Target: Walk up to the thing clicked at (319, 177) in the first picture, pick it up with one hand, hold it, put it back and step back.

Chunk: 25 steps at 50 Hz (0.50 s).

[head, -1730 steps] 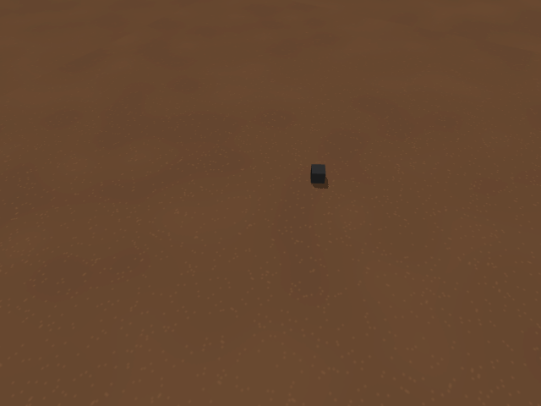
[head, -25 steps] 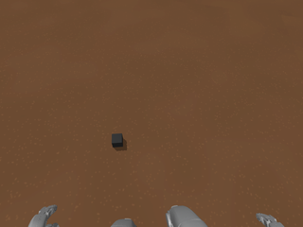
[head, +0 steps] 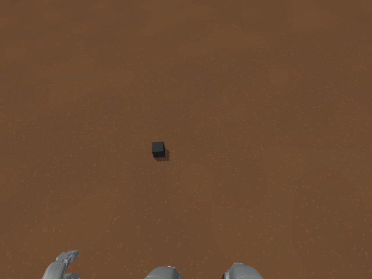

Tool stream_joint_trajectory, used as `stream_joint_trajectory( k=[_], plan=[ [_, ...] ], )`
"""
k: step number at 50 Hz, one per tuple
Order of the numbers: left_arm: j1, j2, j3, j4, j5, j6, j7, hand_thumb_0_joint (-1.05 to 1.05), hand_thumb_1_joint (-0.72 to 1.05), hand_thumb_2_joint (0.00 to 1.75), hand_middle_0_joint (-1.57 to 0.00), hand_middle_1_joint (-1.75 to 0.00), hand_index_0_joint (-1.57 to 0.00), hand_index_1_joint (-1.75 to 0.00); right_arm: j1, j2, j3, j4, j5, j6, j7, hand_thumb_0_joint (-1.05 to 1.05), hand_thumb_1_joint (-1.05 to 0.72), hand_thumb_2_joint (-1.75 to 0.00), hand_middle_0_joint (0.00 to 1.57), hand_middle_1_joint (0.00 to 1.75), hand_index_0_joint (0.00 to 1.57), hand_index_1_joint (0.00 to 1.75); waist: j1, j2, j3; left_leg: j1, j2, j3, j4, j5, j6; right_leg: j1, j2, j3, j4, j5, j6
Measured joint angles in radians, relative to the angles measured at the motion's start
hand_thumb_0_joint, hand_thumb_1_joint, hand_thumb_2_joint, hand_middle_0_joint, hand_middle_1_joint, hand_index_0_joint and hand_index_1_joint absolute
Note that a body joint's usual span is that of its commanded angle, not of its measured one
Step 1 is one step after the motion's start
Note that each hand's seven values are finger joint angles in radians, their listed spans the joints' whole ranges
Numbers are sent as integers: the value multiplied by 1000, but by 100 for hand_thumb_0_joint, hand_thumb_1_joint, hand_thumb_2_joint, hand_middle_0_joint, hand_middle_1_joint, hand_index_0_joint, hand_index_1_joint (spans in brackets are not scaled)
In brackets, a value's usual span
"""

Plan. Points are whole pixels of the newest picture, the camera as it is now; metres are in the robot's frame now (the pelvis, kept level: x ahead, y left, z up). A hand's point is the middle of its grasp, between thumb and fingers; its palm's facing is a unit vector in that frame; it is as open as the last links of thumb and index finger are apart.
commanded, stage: step back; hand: left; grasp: from above
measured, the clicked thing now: (158, 149) +0.85 +0.25 -0.72
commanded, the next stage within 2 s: stand in 1.56 s
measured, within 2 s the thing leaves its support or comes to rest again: neither
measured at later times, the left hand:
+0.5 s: hand out of the picture -0.13 +0.26 -0.14, palm faces -0.06 -0.91 -0.40, open 7.4 cm
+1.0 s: hand out of the picture -0.15 +0.26 -0.14, palm faces -0.01 -0.92 -0.40, open 7.4 cm
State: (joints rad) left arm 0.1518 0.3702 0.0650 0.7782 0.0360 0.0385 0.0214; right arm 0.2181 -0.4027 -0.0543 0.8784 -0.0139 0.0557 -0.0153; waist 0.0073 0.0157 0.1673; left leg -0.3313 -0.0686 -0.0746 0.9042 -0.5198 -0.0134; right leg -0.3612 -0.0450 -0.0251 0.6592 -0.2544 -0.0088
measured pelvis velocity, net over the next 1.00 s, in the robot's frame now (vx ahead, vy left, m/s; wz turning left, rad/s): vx -0.22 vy -0.02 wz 0.00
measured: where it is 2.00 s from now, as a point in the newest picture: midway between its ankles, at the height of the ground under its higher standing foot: outside the picture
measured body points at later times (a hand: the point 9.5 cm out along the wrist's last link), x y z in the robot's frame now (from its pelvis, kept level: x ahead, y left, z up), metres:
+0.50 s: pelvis -0.19 -0.01 +0.00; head -0.15 -0.03 +0.45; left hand -0.12 +0.30 -0.12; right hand -0.07 -0.34 -0.12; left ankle -0.08 +0.12 -0.69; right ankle -0.21 -0.13 -0.72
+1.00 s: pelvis -0.22 -0.02 +0.00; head -0.21 -0.03 +0.45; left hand -0.15 +0.31 -0.11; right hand -0.17 -0.34 -0.12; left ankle -0.22 +0.12 -0.72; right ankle -0.19 -0.13 -0.72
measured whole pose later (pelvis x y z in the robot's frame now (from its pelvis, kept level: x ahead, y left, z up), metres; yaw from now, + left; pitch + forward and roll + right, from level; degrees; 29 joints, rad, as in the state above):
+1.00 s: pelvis -0.22 -0.02 +0.00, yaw +0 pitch -3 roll +0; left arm 0.22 0.40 0.08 0.98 0.03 -0.02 -0.02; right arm 0.26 -0.37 -0.06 0.97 -0.04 -0.01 0.02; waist -0.01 0.01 0.07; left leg -0.24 0.03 -0.04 0.64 -0.35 0.00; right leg -0.26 0.01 -0.03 0.60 -0.29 -0.02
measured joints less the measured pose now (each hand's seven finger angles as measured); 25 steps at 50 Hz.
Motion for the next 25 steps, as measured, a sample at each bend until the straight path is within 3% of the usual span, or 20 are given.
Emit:
stream_joint_trajectory(
  k=[2,4,5,7,9,12,16,20,22,24,25],
  plan=[
    [-27,12,-5,-14,-7,5,0,1,90,89,-21,-30,-21,-30,4,6,0,4,-4,-6,6,1,-90,-89,20,30,20,30,-7,-11,7,66,22,31,-156,61,13,-38,-14,-15,29,10,8],
    [-53,30,-6,-16,-14,14,-1,1,90,89,-21,-30,-21,-30,-7,24,-3,14,-12,-12,10,1,-90,-89,20,30,20,30,-5,-55,28,86,1,57,-228,149,34,-74,-37,9,69,8,8],
    [-57,32,-4,-9,-18,19,2,1,90,89,-21,-30,-21,-30,-11,29,1,14,-17,-11,17,1,-90,-89,20,30,20,30,-3,-65,32,75,-1,65,-217,154,40,-94,-18,39,111,-82,5],
    [-57,28,1,15,-20,32,7,1,90,89,-21,-30,-21,-30,-18,34,8,13,-23,-14,26,1,-90,-89,20,30,20,30,-18,-51,28,54,22,54,-212,170,47,-134,63,100,288,-239,-1],
    [-49,31,5,34,-29,38,8,1,90,89,-21,-30,-21,-30,-25,44,17,14,-28,-16,22,1,-90,-89,20,30,20,30,-20,-52,14,46,40,53,-246,207,45,-158,127,146,463,-266,-8],
    [-26,31,11,47,-30,32,1,1,90,89,-21,-30,-21,-30,-43,46,18,2,-28,-17,15,1,-90,-89,20,30,20,30,-8,-48,-1,24,64,61,-287,260,45,-129,152,149,562,-257,5],
    [8,31,8,63,-23,27,-9,1,90,89,-21,-30,-21,-30,-84,37,12,-37,-27,-24,11,1,-90,-89,20,30,20,30,10,-37,1,-24,93,82,-298,311,41,-9,111,121,403,-272,29],
    [37,30,2,97,-18,9,-20,1,90,89,-21,-30,-21,-30,-121,16,12,-64,-24,-19,18,1,-90,-89,20,30,20,30,24,-20,-6,-97,122,103,-262,341,20,146,62,69,51,-206,5],
    [48,6,3,124,-7,-5,-22,1,91,89,-21,-30,-21,-30,-137,-4,5,-55,-20,-9,18,0,-90,-89,20,30,20,30,18,33,-1,-133,145,65,-210,297,22,167,93,42,-8,-161,-3],
    [77,-1,-2,134,2,-6,-28,1,90,89,-21,-30,-21,-30,-120,2,-2,-34,-14,3,9,0,-90,-89,20,30,20,30,31,23,-25,-167,78,-1,-102,130,15,137,79,50,18,-153,-12],
    [90,-3,-4,138,2,-7,-28,1,90,89,-21,-30,-21,-30,-107,4,-2,-24,-11,6,9,1,-90,-89,20,30,20,30,40,12,-37,-180,42,-27,-25,100,12,128,66,59,20,-145,-16]
  ],
)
